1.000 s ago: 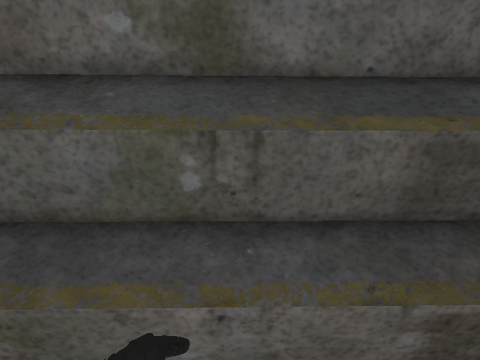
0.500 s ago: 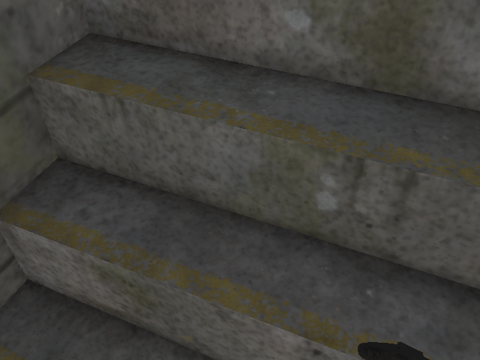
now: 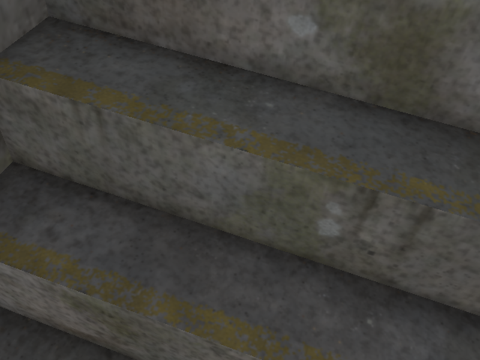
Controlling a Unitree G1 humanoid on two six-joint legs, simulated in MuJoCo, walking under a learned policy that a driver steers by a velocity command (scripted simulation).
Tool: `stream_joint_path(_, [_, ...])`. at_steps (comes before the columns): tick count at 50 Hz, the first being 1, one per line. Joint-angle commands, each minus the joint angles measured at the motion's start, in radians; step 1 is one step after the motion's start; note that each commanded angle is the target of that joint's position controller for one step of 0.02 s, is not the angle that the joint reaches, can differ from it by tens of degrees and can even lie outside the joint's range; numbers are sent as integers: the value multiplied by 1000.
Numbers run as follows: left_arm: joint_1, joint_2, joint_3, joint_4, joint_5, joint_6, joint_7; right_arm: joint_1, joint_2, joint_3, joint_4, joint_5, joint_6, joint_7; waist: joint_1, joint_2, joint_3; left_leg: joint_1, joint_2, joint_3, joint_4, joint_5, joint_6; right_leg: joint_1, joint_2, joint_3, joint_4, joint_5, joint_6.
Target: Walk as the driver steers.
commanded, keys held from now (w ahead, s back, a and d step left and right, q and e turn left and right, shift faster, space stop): e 0.64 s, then no key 0.36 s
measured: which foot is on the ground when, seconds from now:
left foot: down 0.00-0.44, up 0.46-0.66, down 0.68-1.00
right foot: up 0.00-0.22, down 0.24-0.32, up 0.34-0.38, down 0.40-0.68, up 0.70-1.00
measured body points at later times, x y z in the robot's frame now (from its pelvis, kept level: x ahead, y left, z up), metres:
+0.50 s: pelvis -0.07 -0.03 -0.05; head -0.04 -0.04 +0.40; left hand +0.10 +0.17 -0.17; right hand +0.07 -0.30 -0.14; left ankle -0.03 +0.10 -0.70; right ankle -0.09 -0.15 -0.74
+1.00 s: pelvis -0.13 +0.03 -0.03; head -0.12 +0.07 +0.41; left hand +0.10 +0.16 -0.16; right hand -0.12 -0.22 -0.12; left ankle -0.04 +0.07 -0.74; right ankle -0.25 -0.10 -0.56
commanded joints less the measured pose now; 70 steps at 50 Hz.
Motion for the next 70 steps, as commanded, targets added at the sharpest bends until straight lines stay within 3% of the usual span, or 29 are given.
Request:
stream_joint_path(1, [26, 59, 5, -61, 5, 14, 5, -134, -146, -21, -144, -16, -31, -27, 72, 97, -123, 230, 320, -164, -85, 544, 206, -53, -114, 22, -183, 56, 53])
stream_joint_path(7, [-94, 35, -5, -46, 24, 60, 16, -219, -208, -48, -213, 24, -8, -7, 54, 190, -80, -105, 223, 54, -103, 461, 189, 551, -168, -224, -1143, 61, -22])
stream_joint_path(10, [-29, 119, 42, -40, 20, 85, 10, -127, -273, -86, -240, 43, 27, -12, 14, 347, -116, 197, 340, -81, 2, 777, 218, 568, -105, -251, -1576, -200, -81])
stream_joint_path(11, [-160, 194, 80, -32, 32, 60, 11, -1, -201, -77, -232, 17, 56, -20, -98, 82, -132, 158, 174, 62, 163, 969, 121, 538, -44, -190, -1496, -26, -144])
stream_joint_path(14, [128, 86, 83, -8, 56, 70, 34, -272, -184, -67, -268, 39, 28, -9, 127, 135, -157, -84, 198, 73, 214, 365, 91, 687, -31, -198, -1512, 42, -204])
stream_joint_path(17, [-41, 112, 98, -62, 62, 70, 63, -124, -113, -52, -231, 9, 45, 21, 8, -3, -27, -156, 52, 129, 344, 84, -5, 538, -52, -32, -1639, 2, -270])
stream_joint_path(19, [46, 28, 77, -46, 36, 66, 51, -226, -125, -50, -237, 36, 33, 32, 51, 191, -45, -35, 176, 43, 207, 50, 74, 553, -3, -203, -1703, 62, -195])
stream_joint_path(20, [-35, 109, 98, -61, 18, 56, 48, -169, -82, -41, -256, 25, 34, 27, -33, 113, -41, 13, 146, 60, 266, 114, 50, 520, -34, -102, -1703, 204, -197])
stream_joint_path(21, [36, 132, 103, -65, 27, 50, 42, -195, -119, -59, -246, 33, 29, 19, 11, 110, -97, 2, 162, 31, 359, 3, 34, 599, -89, -28, -1778, 404, -180])
stream_joint_path(23, [130, 289, 137, -117, 53, 49, 30, -243, -100, -53, -289, 60, 1, 29, 46, -170, -245, -331, 9, -46, 814, -352, -121, 879, -302, 443, -1876, 801, -358])
stream_joint_path(25, [-34, 350, 135, -194, 88, 49, 22, -268, -106, -50, -278, 100, -17, 57, 34, -122, -276, -484, -53, -231, 1281, -370, -166, 798, -365, 636, -1962, 330, -466])
stream_joint_path(27, [-177, 257, 103, -241, 42, 58, 40, -274, -102, -46, -296, 61, -6, 30, -23, 10, -41, -506, -43, -274, 1207, -193, -155, 611, -272, 510, -1961, -132, -349])
stream_joint_path(29, [-161, 226, 85, -222, 20, 92, 62, -215, -79, -21, -323, 15, 18, 3, -48, -50, 26, -464, -67, -197, 919, -145, -123, 554, -194, 408, -1927, -186, -286])
stream_joint_path(32, [-59, 210, 95, -222, 19, 137, 85, -96, -56, -6, -262, 44, 36, -9, -15, -141, 6, -198, -96, -85, 159, -217, -59, 589, -89, 241, -1882, -160, -186])
stream_joint_path(33, [49, 178, 94, -195, 34, 110, 69, -160, -60, -27, -242, 90, 40, -5, 58, -113, -51, -104, -103, -103, 125, -199, -59, 649, -149, 251, -1831, -186, -249])
stream_joint_path(34, [45, 143, 87, -178, 41, 85, 60, -99, -102, -42, -219, 56, 44, -4, 54, -47, -84, 50, -12, -252, 108, -79, -23, 539, -126, 242, -1658, -237, -215])
stream_joint_path(36, [82, 119, 84, -170, -19, 29, 23, -74, -219, -58, -309, -60, 33, -20, -1, 345, -155, 117, 397, -941, -141, 21, 226, 210, 41, 99, -1009, -323, -32])
stream_joint_path(37, [64, 190, 102, -149, -20, 27, 18, -143, -149, -33, -343, -52, 26, -26, 11, 225, -67, 25, 361, -881, -142, -216, 250, 168, 15, 125, -709, -271, 22])
stream_joint_path(39, [20, 150, 72, -186, -14, 55, 29, -191, -120, -13, -347, 5, 67, -52, 55, 168, 78, -92, 160, -568, -51, -348, 166, 106, 12, 71, -548, -125, 72])
stream_joint_path(42, [16, 193, 67, -195, -1, 29, 12, -89, -106, -9, -348, -5, 47, -81, 22, 45, 65, -113, 109, -444, -8, -268, 159, 151, -17, 43, -623, 91, 79])
stream_joint_path(52, [239, 158, 63, -56, -30, 76, 18, -119, -76, 7, -392, 3, 24, -52, 54, 175, -35, -264, 141, -405, 175, -375, 201, 405, -87, -72, -757, 289, 59])
stream_joint_path(59, [229, 136, 43, 0, 34, 93, 7, -120, -73, -26, -399, 52, 15, -51, -29, 236, 32, -411, 94, -376, 427, -457, 122, 642, -137, -233, -1691, 343, -109])
stream_joint_path(61, [243, 120, 30, 42, 67, 101, 2, -160, -52, -27, -435, 64, 31, -59, -49, 194, 48, -482, 98, -395, 502, -453, 102, 744, -134, -273, -1980, 461, -180])
stream_joint_path(64, [246, 98, 16, 107, 46, 104, 4, -30, 25, -32, -384, 72, 62, -64, -93, 35, 3, -559, 30, -371, 1011, -501, 70, 854, -183, -139, -2204, 375, -189])
stream_joint_path(66, [249, 123, 4, 133, 79, 89, 24, -176, 205, 7, -386, 99, 46, -28, -25, -189, -55, -972, -125, -264, 1831, -582, -2, 1042, -292, -50, -1968, 1005, -104])
stream_joint_path(67, [373, 147, 15, 128, 70, 67, 28, -164, 188, 10, -345, 120, 9, 0, 46, -158, -131, -899, -63, -292, 1997, -564, -44, 940, -336, 0, -1841, 1285, -85])
stream_joint_path(68, [289, 331, 59, 79, 60, 76, 22, -86, 170, 9, -348, 103, 2, 0, -60, -35, -193, -989, -73, -320, 2079, -436, -118, 1012, -378, 52, -1894, 1033, -113])
stream_joint_path(69, [225, 360, 76, 63, 48, 99, 22, -128, 118, 8, -320, 76, 3, -12, -35, 27, -160, -1082, -88, -256, 2087, -378, -158, 1089, -364, 47, -1944, 940, -153])
stream_joint_path(70, [172, 443, 100, 6, 35, 90, 38, -236, 123, 35, -361, 81, 11, -28, -11, -17, -88, -1187, 34, -255, 1902, -331, -209, 1046, -508, 282, -2098, 416, -244])
Velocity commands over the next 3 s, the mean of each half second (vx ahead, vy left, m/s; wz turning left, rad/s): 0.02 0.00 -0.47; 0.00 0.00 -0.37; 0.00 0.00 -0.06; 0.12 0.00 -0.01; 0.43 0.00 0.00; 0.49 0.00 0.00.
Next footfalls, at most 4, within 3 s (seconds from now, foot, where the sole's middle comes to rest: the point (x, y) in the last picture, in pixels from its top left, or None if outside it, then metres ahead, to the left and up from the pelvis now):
0.24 right None -0.04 -0.16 -0.68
0.40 right None -0.05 -0.15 -0.78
0.68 left None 0.00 0.06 -0.78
1.30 right None -0.26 -0.06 -1.02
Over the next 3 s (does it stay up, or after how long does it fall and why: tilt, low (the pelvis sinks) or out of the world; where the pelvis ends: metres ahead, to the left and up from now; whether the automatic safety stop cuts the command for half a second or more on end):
stays up -0.06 -0.26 0.02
